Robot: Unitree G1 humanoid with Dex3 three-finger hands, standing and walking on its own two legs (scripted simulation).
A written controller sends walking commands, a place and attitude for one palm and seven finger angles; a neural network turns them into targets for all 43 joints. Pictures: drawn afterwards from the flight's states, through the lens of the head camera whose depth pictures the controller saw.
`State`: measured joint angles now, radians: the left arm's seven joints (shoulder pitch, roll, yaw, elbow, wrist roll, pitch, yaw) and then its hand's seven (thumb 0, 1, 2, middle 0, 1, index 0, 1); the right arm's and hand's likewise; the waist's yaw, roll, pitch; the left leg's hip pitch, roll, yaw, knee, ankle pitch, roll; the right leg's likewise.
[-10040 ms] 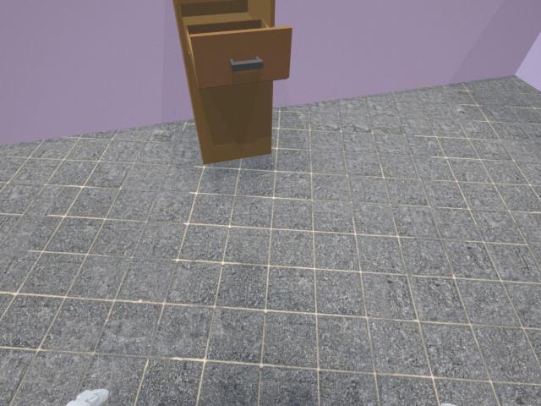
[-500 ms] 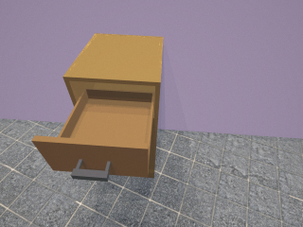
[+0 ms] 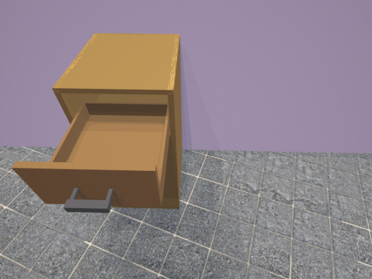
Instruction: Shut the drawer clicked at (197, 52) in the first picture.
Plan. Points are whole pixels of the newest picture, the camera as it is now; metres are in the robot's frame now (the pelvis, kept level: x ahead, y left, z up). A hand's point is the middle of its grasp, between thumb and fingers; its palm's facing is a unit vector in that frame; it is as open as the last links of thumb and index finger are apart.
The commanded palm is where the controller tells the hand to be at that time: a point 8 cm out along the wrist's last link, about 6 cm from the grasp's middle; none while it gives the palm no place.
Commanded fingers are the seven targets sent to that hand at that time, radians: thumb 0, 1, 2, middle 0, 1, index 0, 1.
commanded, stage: come to a stop and stand still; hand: left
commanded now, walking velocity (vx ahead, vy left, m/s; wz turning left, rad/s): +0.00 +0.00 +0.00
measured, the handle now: (90, 198) +0.32 +0.27 -0.05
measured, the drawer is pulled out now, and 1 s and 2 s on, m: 0.30 0.30 0.30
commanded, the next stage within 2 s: look again from close up in 0.26 s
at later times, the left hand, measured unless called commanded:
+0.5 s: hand out of the picture -0.04 +0.16 -0.16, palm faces +0.05 -0.97 -0.24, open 7.3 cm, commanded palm none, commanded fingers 0.00 0.90 0.90 -0.20 -0.30 -0.20 -0.30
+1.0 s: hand out of the picture +0.00 +0.23 -0.17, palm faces +0.01 -0.98 -0.19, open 7.3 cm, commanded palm +0.09 +0.27 -0.07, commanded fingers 0.00 0.90 0.90 -0.22 -0.32 -0.22 -0.32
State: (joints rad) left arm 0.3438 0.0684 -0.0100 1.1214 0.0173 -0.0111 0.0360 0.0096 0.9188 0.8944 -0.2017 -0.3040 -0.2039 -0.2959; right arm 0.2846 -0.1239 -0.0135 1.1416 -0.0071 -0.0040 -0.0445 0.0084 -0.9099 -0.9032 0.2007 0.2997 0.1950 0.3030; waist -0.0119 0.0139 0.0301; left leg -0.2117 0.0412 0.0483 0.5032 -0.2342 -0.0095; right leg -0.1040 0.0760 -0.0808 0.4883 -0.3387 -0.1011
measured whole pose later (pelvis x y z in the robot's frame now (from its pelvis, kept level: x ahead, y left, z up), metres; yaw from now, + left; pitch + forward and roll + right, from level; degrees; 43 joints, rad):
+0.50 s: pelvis +0.00 -0.01 +0.00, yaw +0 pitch -1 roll +0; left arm 0.38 0.11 0.00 1.08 0.02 -0.02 0.06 0.00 0.91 0.89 -0.20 -0.30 -0.20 -0.30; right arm 0.33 -0.15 -0.02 1.07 -0.02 0.02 -0.04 0.01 -0.90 -0.90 0.20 0.30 0.20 0.30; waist 0.00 0.07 0.04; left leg -0.31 0.03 -0.01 0.64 -0.29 0.02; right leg -0.14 0.10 -0.09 0.46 -0.31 -0.10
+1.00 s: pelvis -0.01 +0.06 +0.01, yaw -1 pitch -2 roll -1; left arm 0.30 0.16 0.00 1.05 0.02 0.01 0.04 0.00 0.92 0.89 -0.20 -0.30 -0.20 -0.30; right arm 0.24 -0.17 0.00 1.06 -0.02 -0.01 -0.03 0.00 -0.92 -0.90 0.20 0.30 0.20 0.30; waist 0.01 -0.01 0.02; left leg -0.21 -0.05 0.08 0.47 -0.24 0.08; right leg -0.13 0.01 -0.04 0.45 -0.29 -0.01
